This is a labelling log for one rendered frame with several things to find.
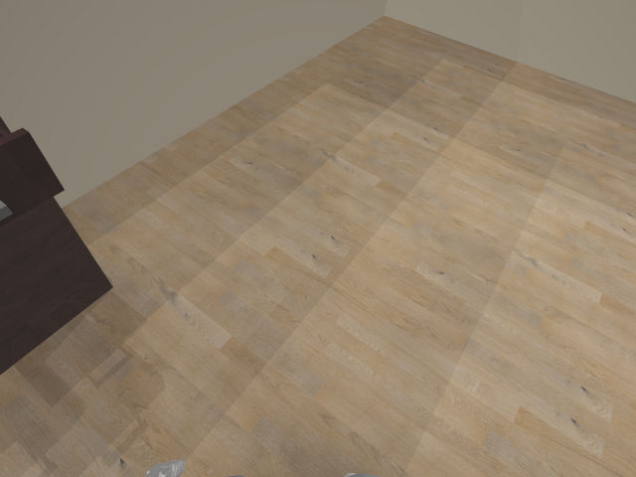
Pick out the drawer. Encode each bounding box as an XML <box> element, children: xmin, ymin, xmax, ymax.
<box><xmin>0</xmin><ymin>127</ymin><xmax>65</xmax><ymax>227</ymax></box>

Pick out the cabinet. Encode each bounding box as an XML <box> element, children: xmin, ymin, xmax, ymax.
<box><xmin>0</xmin><ymin>116</ymin><xmax>113</xmax><ymax>375</ymax></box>

